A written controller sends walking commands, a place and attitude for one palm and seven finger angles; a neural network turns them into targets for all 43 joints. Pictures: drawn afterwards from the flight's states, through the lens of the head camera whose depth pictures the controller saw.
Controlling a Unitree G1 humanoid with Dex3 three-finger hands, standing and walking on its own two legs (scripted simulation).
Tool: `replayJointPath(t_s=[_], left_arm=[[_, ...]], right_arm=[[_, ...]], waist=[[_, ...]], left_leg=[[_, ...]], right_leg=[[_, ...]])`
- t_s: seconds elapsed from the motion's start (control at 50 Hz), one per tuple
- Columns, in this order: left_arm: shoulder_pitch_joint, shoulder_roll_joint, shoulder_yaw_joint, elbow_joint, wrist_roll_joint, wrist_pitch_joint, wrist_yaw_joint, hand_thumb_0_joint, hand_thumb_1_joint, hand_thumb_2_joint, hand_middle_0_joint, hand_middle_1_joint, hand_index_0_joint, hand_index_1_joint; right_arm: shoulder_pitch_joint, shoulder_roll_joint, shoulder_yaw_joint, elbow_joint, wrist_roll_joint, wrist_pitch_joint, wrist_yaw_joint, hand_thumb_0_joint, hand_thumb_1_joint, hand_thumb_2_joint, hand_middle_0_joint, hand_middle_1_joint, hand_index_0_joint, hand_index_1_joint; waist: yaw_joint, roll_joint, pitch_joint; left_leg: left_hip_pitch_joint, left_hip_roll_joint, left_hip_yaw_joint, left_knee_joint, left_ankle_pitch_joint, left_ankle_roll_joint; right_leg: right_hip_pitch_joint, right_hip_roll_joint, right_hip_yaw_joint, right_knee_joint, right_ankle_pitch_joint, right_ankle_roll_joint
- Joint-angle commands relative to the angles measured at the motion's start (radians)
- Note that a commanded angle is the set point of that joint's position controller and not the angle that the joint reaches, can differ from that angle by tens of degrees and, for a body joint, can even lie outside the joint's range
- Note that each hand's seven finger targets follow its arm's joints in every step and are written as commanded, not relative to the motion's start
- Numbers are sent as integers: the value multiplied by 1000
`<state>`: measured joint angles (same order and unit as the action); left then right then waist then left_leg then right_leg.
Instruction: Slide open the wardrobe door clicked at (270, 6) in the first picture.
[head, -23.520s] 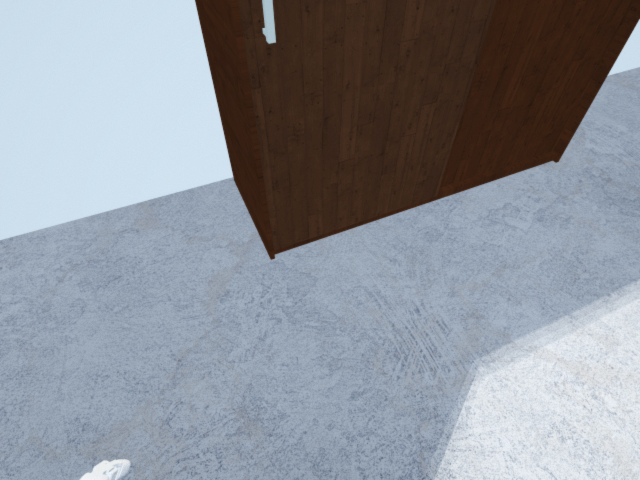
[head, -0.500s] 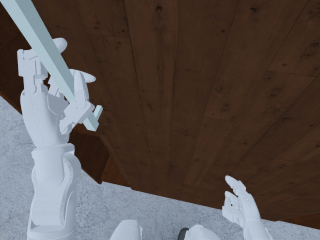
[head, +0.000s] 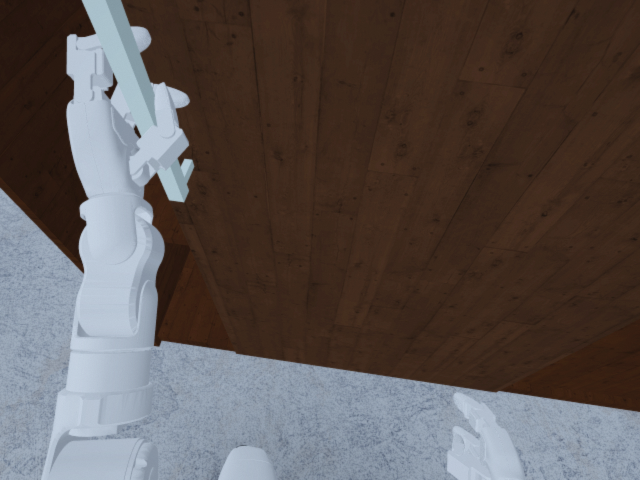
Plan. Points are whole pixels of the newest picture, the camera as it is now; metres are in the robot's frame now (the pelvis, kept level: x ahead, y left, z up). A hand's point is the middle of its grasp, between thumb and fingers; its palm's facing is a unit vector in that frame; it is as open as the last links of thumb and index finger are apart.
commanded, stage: step sideways, sliding the door along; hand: left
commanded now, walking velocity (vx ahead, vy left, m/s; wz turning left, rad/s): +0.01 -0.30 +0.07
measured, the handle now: (142, 69) +0.40 +0.26 +0.25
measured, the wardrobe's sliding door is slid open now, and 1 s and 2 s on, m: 0.25 0.41 0.62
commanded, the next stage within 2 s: none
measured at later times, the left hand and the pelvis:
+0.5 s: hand (243, 139) +0.37 +0.15 +0.21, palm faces +0.49 -0.87 -0.01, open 7.1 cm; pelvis -0.02 -0.12 -0.02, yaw +4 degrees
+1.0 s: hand (352, 157) +0.37 +0.05 +0.21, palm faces +0.42 -0.91 +0.02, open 7.2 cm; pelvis +0.00 -0.18 -0.01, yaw +5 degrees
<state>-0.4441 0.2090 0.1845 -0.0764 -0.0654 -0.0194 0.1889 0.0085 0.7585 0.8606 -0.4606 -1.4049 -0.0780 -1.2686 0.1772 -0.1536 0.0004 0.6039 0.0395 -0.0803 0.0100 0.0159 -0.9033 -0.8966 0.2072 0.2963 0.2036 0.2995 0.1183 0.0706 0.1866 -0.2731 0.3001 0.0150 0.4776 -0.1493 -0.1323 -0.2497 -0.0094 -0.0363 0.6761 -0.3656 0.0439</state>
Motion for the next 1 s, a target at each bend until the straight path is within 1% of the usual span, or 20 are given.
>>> replayJointPath(t_s=[0.0,0.04,0.08,0.12,0.14,0.16,0.18,0.38,0.5,0.54,0.58,0.6,0.62,0.72,0.8,0.84,0.88,0.9,0.92,0.98], left_arm=[[-479,9,-276,-304,21,-160,-103,0,900,900,-450,-1400,-450,-1400],[-543,127,-203,-288,31,-163,-81,0,900,900,-450,-1400,-450,-1400],[-490,168,-147,-279,14,-146,-67,0,900,900,-450,-1400,-450,-1400],[-572,80,-205,-296,2,-154,-70,0,900,900,-450,-1400,-450,-1400],[-576,58,-224,-294,-11,-155,-77,0,900,900,-450,-1400,-450,-1400],[-572,18,-256,-304,-32,-155,-88,0,900,900,-450,-1400,-450,-1400],[-612,-15,-256,-221,-20,-147,-105,0,900,900,-450,-1400,-450,-1400],[-718,22,-251,-90,-23,-126,-117,0,900,900,-450,-1400,-450,-1400],[-697,188,-157,-157,3,-144,-88,0,900,900,-450,-1400,-450,-1400],[-645,157,-163,-170,1,-147,-94,0,900,900,-450,-1400,-450,-1400],[-620,70,-209,-205,-20,-149,-102,0,900,900,-450,-1400,-450,-1400],[-676,23,-240,-265,-29,-173,-120,0,900,900,-450,-1400,-450,-1400],[-730,29,-239,-269,-9,-184,-134,0,900,900,-450,-1400,-450,-1400],[-628,52,-212,-197,-6,-167,-117,0,900,900,-450,-1400,-450,-1400],[-572,141,-183,-250,9,-156,-102,0,900,900,-450,-1400,-450,-1400],[-574,86,-215,-309,9,-160,-99,0,900,900,-450,-1400,-450,-1400],[-582,41,-254,-361,-8,-180,-91,0,900,900,-450,-1400,-450,-1400],[-580,14,-261,-376,-18,-192,-107,0,900,900,-450,-1400,-450,-1400],[-608,-12,-264,-324,-3,-198,-125,0,900,900,-450,-1400,-450,-1400],[-645,-27,-278,-319,17,-209,-131,0,900,900,-450,-1400,-450,-1400]], right_arm=[[-127,-142,-48,-138,28,-81,-9,0,-900,-900,200,300,200,300],[-171,-89,-29,-129,26,-67,-24,0,-900,-900,200,300,200,300],[-163,-139,-54,-92,19,-50,-61,0,-900,-900,200,300,200,300],[-142,-133,-40,-74,16,-25,-70,0,-900,-900,200,300,200,300],[-123,-163,-54,-73,15,-14,-71,0,-900,-900,200,300,200,300],[-129,-225,-81,-98,4,-4,-64,0,-900,-900,200,300,200,300],[-153,-215,-75,-96,6,7,-20,0,-900,-900,200,300,200,300],[-158,-207,-65,-118,22,7,-22,0,-900,-900,200,300,200,300],[-153,-136,-47,-88,33,-18,-51,0,-900,-900,200,300,200,300],[-142,-151,-56,-79,23,-8,-68,0,-900,-900,200,300,200,300],[-107,-196,-72,-81,18,-3,-70,0,-900,-900,200,300,200,300],[-132,-190,-76,-98,2,-10,-49,0,-900,-900,200,300,200,300],[-162,-170,-68,-104,-7,-7,-21,0,-900,-900,200,300,200,300],[-156,-195,-77,-141,23,-26,-6,0,-900,-900,200,300,200,300],[-166,-133,-63,-134,29,-37,-44,0,-900,-900,200,300,200,300],[-156,-122,-50,-115,13,-36,-60,0,-900,-900,200,300,200,300],[-130,-140,-53,-97,10,-35,-67,0,-900,-900,200,300,200,300],[-134,-195,-87,-118,-5,-33,-49,0,-900,-900,200,300,200,300],[-150,-198,-87,-136,-4,-26,-9,0,-900,-900,200,300,200,300],[-143,-182,-87,-131,-3,-45,20,0,-900,-900,200,300,200,300]], waist=[[-127,120,-499],[-129,-179,-488],[-97,-417,-540],[-139,-245,-548],[-161,-77,-586],[-157,238,-610],[-132,165,-634],[-135,273,-478],[-129,-182,-532],[-125,-264,-559],[-150,25,-648],[-158,280,-620],[-144,321,-540],[-121,169,-526],[-106,-313,-527],[-110,-284,-537],[-148,-65,-614],[-138,154,-662],[-121,154,-638],[-126,290,-528]], left_leg=[[249,-62,27,132,331,143],[-60,-179,78,314,-255,137],[-185,-225,46,440,-364,102],[-28,-184,61,143,-171,122],[289,-97,-8,21,298,166],[561,167,-317,0,820,283],[532,228,-372,-40,652,295],[172,93,-31,-32,166,222],[-50,-188,106,337,-166,75],[-21,-168,83,267,-128,100],[388,38,-97,65,731,200],[531,180,-229,53,1045,291],[457,199,-204,26,974,304],[250,81,-32,117,488,192],[-66,-214,80,429,-324,73],[-101,-193,39,337,-388,90],[309,-27,-14,18,439,147],[608,197,-236,38,1068,264],[623,265,-211,36,1166,308],[595,209,-89,45,952,286]], right_leg=[[161,-16,-26,-365,387,-9],[257,-256,125,-275,916,-109],[396,-267,147,-129,1158,-176],[312,-237,53,2,1041,-140],[52,-161,-13,128,764,-65],[-267,-19,-17,324,68,8],[-255,-18,91,422,-206,-28],[49,7,-58,53,-9,-13],[257,-252,113,-132,1056,-116],[281,-234,88,-37,1140,-120],[2,-82,-38,167,712,8],[-209,-1,-3,257,1,21],[-222,-22,45,292,-243,6],[124,0,-15,-111,129,-24],[263,-243,206,-150,1147,-135],[319,-272,208,-65,1282,-168],[102,-167,49,137,1031,-55],[-215,-30,16,256,261,8],[-282,-16,84,341,-213,-18],[-344,-43,76,304,-123,-24]])
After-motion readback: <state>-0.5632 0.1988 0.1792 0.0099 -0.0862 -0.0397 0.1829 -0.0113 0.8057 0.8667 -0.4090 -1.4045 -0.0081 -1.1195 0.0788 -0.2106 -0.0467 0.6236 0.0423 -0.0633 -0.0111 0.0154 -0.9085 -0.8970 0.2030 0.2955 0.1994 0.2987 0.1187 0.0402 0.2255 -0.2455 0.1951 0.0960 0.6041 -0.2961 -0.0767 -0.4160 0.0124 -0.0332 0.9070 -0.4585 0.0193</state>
